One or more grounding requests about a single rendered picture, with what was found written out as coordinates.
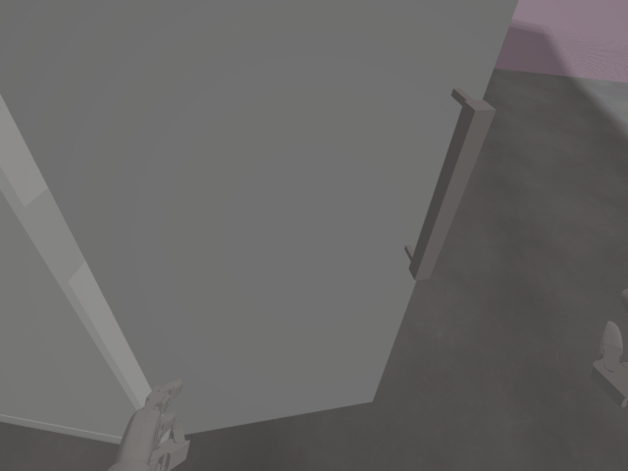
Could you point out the fridge door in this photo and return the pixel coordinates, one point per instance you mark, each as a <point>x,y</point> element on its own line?
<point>242,177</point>

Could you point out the handle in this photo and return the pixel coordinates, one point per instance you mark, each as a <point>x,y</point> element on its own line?
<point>470,132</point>

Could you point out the robot left hand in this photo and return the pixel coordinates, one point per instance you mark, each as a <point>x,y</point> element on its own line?
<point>142,437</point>

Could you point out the robot right hand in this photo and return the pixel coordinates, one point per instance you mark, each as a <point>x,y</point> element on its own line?
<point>608,372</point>

